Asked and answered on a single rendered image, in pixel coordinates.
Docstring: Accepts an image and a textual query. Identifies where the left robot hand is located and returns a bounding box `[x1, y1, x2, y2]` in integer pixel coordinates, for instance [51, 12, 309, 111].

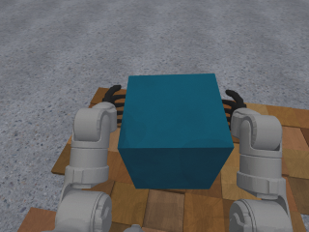
[102, 84, 126, 124]

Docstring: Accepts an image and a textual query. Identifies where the left robot upper arm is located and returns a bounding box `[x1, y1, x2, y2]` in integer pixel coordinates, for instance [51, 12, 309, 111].
[41, 189, 112, 232]

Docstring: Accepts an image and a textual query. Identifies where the right robot forearm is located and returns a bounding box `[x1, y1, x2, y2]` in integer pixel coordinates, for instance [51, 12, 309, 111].
[230, 107, 294, 232]

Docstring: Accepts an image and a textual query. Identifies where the robot left shin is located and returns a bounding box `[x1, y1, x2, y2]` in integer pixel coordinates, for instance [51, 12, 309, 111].
[131, 224, 142, 230]

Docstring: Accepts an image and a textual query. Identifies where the right robot upper arm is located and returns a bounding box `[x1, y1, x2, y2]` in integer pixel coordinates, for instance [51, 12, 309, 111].
[229, 198, 293, 232]

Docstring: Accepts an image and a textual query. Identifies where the right robot hand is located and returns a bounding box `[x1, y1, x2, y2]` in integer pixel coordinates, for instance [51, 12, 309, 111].
[222, 89, 247, 130]

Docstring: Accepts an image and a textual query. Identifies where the left robot forearm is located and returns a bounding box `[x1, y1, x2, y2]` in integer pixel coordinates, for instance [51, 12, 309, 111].
[55, 101, 118, 226]

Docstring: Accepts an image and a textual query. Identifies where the carton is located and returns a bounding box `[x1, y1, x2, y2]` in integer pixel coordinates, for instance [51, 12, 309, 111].
[117, 73, 235, 189]

